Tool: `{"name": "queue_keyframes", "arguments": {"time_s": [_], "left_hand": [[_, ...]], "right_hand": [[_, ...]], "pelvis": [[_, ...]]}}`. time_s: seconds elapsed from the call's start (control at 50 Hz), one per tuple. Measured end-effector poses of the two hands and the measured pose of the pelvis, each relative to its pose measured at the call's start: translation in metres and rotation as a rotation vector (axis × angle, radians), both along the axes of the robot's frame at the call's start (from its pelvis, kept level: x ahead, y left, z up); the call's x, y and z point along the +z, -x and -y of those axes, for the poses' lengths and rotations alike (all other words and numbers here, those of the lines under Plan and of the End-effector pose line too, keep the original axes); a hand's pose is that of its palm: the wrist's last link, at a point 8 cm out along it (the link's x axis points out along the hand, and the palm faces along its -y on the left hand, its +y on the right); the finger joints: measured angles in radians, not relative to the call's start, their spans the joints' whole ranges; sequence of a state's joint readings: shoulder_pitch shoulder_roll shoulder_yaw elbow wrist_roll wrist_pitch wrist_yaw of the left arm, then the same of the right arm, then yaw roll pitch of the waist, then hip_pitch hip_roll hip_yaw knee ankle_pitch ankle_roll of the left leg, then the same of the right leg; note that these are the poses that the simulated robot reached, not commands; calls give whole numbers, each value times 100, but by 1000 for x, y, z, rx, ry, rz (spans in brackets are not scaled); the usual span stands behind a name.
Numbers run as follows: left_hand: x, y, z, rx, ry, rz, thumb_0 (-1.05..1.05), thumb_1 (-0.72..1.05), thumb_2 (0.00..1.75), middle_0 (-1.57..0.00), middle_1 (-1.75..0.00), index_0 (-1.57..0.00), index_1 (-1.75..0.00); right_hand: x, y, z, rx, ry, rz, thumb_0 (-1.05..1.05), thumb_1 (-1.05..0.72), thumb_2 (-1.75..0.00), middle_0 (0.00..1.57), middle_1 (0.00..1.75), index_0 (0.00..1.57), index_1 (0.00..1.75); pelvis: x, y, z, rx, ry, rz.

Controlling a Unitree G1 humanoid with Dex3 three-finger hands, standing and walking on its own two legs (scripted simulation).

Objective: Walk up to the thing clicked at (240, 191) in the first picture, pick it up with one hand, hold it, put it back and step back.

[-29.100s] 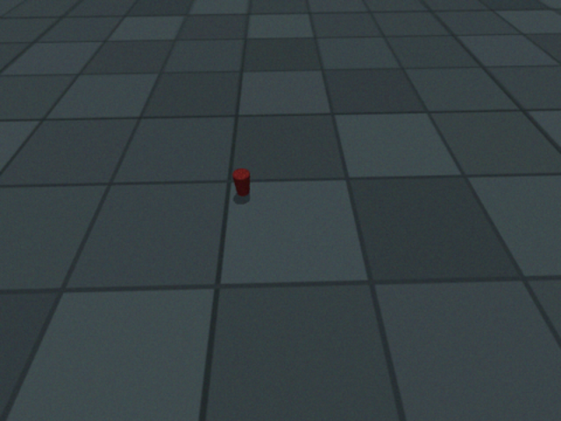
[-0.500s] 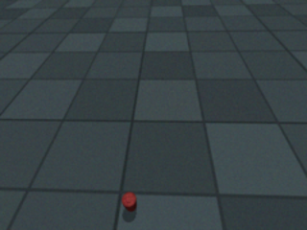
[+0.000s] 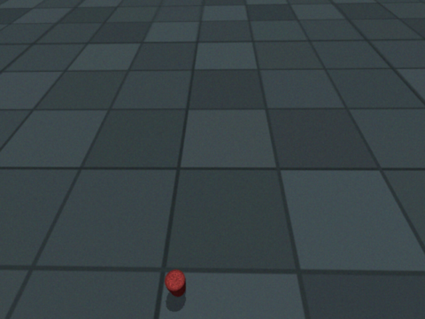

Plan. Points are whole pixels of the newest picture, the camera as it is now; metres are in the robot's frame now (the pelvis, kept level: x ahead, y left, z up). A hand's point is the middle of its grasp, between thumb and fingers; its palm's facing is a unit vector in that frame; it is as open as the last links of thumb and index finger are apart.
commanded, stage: stand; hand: left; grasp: from the side
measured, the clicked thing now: (176, 284) +0.42 +0.19 -0.72
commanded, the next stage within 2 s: step back in 0.40 s
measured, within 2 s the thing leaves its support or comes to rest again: neither
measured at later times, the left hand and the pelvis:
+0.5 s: hand out of the picture +0.08 +0.26 -0.16, palm faces +0.02 -0.94 -0.35, open 7.4 cm; pelvis +0.00 +0.00 +0.00, yaw +0 degrees
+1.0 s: hand out of the picture +0.05 +0.30 -0.18, palm faces -0.10 -0.93 -0.36, open 7.4 cm; pelvis -0.08 +0.05 -0.02, yaw -3 degrees
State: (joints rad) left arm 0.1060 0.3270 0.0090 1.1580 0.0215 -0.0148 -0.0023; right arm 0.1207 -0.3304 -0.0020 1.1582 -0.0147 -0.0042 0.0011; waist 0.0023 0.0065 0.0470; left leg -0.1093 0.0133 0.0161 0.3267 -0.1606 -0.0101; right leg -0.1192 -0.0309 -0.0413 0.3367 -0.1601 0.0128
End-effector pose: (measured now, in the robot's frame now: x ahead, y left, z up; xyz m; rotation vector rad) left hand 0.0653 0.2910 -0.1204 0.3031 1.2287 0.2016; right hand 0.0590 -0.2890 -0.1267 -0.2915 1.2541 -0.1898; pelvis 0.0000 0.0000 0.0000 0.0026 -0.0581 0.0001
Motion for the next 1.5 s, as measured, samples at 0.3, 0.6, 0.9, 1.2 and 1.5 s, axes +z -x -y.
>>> {"name": "queue_keyframes", "arguments": {"time_s": [0.3, 0.6, 0.9, 1.2, 1.5], "left_hand": [[1, -8, -3, 9, -4, -7, 1, 90, 90, -20, -30, -20, -30], [-5, -11, -28, 7, -43, 28, 1, 90, 89, -20, -30, -20, -30], [-22, -7, -57, -82, -17, 71, 1, 90, 90, -20, -30, -20, -30], [-13, 83, -44, -122, -47, 51, 1, 90, 89, -20, -30, -20, -30], [-14, 137, -74, -81, -30, 140, 1, 90, 90, -20, -30, -20, -30]], "right_hand": [[2, -16, 1, 8, 7, 11, 1, -90, -89, 20, 30, 20, 30], [0, -15, 15, -5, 51, 21, 1, -90, -89, 20, 30, 20, 30], [14, 65, -21, -25, 128, -24, 1, -90, -89, 20, 30, 21, 30], [-12, 114, -16, -59, 49, 84, 1, -90, -89, 21, 30, 21, 30], [10, 198, -36, 14, 118, 48, 1, -90, -89, 20, 30, 21, 30]], "pelvis": [[1, -9, 0, 0, -3, -5], [-14, 17, -9, 0, 10, -25], [-17, 64, -48, -23, 27, -42], [-28, 131, -37, -84, 7, -9], [-24, 208, -63, -34, 7, -10]]}}
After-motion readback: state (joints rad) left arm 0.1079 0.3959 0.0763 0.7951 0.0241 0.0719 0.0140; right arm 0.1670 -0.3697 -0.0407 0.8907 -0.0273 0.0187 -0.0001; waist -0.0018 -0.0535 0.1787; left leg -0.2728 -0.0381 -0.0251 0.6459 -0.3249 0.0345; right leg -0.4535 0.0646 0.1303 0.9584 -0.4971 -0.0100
